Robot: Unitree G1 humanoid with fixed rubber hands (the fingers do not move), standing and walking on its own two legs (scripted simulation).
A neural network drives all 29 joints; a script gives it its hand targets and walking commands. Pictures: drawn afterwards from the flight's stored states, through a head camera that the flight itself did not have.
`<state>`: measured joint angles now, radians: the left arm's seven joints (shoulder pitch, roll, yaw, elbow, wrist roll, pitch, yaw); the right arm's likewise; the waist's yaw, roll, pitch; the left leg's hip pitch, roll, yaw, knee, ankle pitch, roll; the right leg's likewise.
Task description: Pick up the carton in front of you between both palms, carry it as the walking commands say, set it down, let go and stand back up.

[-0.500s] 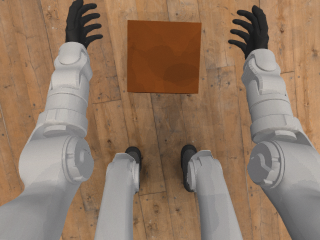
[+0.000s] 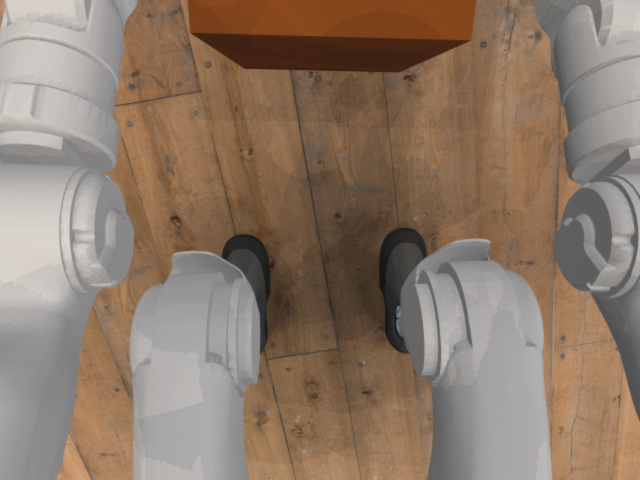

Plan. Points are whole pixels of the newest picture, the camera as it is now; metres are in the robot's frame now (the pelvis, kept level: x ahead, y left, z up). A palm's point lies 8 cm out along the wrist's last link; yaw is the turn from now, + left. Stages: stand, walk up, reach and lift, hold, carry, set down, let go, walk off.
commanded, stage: reach and lift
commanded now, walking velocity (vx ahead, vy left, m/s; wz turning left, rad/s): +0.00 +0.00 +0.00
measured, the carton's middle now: out of the picture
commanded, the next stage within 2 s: none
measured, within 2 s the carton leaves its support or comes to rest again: leaves its support in 0.94 s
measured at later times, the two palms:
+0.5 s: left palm out of the picture +0.59 +0.15 -0.19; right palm out of the picture +0.57 -0.18 -0.19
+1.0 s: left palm out of the picture +0.58 +0.14 -0.17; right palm out of the picture +0.58 -0.16 -0.16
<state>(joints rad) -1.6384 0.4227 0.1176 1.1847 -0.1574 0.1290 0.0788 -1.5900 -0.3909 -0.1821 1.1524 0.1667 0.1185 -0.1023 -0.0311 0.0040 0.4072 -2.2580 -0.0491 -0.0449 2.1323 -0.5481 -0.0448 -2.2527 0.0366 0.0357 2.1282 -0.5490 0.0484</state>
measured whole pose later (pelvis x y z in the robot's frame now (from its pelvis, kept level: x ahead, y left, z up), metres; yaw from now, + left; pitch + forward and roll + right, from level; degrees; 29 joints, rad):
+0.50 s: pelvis +0.01 +0.00 -0.02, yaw -1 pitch +36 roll -1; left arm -1.60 0.36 0.08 1.17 -0.17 0.08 0.10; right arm -1.56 -0.34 -0.14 1.16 0.18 0.07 -0.10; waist -0.02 0.00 0.44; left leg -2.24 -0.04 -0.04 2.23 -0.62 -0.04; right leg -2.24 0.04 0.04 2.22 -0.61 0.06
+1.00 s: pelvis +0.02 +0.00 -0.01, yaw +0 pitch +35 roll +0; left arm -1.49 0.29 0.16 0.88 -0.11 0.29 0.15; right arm -1.45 -0.24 -0.25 0.81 0.09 0.30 -0.18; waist -0.03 -0.01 0.42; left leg -2.21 -0.06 -0.05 2.23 -0.63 -0.04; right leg -2.20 0.05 0.04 2.22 -0.63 0.05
